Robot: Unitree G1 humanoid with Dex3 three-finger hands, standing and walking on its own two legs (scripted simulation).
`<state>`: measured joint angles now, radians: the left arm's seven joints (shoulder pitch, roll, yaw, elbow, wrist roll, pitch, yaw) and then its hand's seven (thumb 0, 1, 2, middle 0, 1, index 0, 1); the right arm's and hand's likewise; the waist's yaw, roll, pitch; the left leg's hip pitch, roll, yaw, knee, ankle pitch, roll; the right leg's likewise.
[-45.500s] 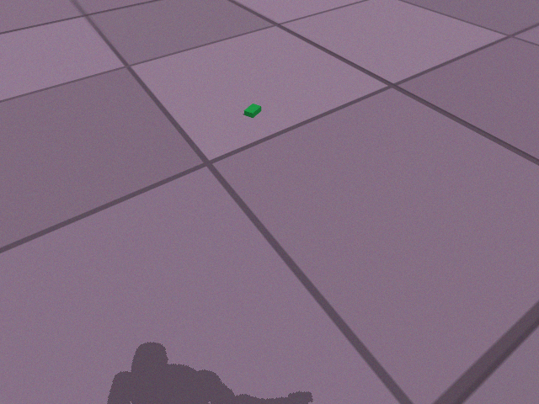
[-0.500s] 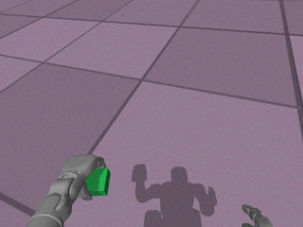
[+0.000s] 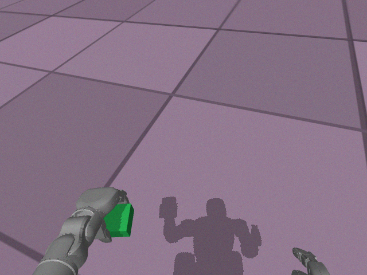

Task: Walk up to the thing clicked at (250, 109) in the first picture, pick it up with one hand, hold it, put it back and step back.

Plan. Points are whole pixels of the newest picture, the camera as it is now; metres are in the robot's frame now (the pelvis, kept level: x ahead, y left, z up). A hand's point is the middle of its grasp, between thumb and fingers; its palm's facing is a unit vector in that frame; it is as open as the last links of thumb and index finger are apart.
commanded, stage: hold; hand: left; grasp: from above
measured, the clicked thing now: (110, 220) +0.29 +0.22 -0.07
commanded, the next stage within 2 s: crouch in 0.04 s
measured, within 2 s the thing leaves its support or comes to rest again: neither
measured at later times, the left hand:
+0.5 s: hand (112, 228) +0.28 +0.22 -0.10, palm faces -0.48 -0.02 -0.88, open 9.6 cm
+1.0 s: hand (137, 233) +0.36 +0.22 -0.34, palm faces -0.44 +0.03 -0.90, open 9.6 cm
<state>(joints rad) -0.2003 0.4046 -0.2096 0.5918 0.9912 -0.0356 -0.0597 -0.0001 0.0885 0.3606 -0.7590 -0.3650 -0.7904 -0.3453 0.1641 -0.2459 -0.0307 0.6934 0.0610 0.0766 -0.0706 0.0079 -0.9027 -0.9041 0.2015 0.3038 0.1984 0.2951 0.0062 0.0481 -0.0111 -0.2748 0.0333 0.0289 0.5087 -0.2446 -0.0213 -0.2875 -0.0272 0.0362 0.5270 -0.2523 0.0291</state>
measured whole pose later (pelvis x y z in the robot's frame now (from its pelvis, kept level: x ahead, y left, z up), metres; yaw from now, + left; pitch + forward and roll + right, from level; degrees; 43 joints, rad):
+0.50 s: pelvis -0.01 +0.00 -0.02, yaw +1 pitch +6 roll +0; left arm -0.29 0.38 -0.20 0.84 1.09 -0.10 0.13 0.00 0.05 0.40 -0.79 -0.35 -0.82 -0.33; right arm 0.17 -0.24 -0.05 0.70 0.03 0.09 -0.04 0.01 -0.90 -0.90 0.20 0.30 0.20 0.30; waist -0.03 0.01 -0.03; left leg -0.48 0.03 0.01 0.68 -0.30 -0.02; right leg -0.48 -0.03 0.02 0.68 -0.31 0.03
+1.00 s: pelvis -0.06 +0.02 -0.22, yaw +0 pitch +31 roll -3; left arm -0.73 0.42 -0.08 1.23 1.17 -0.03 0.35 0.00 0.04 0.44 -0.78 -0.36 -0.81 -0.34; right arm 0.24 -0.22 -0.07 0.76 -0.05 0.01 -0.03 0.00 -0.90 -0.90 0.20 0.30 0.20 0.30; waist -0.17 0.05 -0.19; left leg -1.62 0.03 -0.04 1.67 -0.60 0.00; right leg -1.59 -0.01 0.03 1.63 -0.59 0.05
